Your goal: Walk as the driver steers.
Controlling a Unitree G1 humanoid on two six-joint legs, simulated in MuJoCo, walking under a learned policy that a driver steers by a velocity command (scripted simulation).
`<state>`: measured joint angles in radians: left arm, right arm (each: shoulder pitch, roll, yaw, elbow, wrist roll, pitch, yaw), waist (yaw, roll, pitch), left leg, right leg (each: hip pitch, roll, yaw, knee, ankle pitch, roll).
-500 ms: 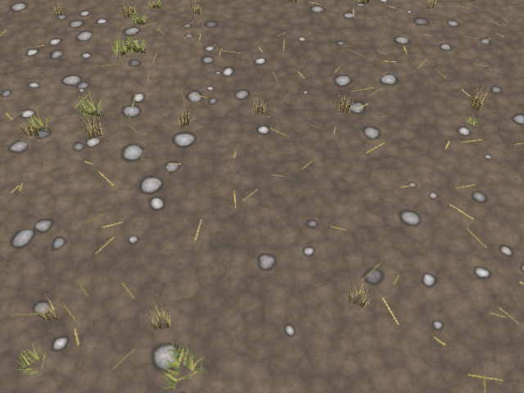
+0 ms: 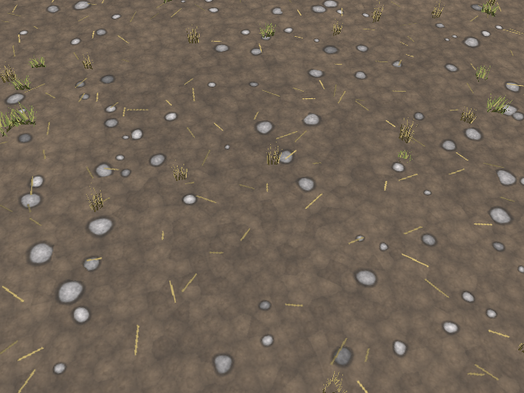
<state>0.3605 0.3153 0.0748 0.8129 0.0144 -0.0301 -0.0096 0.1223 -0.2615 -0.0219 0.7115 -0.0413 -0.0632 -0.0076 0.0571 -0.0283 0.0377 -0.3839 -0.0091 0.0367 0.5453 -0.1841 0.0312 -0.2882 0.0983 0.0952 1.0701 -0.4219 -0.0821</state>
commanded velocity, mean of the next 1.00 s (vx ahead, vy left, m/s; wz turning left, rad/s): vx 0.50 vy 0.00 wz -0.28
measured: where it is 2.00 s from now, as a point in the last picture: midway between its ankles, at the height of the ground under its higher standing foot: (355, 219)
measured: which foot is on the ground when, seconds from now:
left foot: down 0.00-0.42, up 0.44-0.96, down 0.98-1.00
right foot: up 0.00-0.40, down 0.42-0.98, up 1.00-1.00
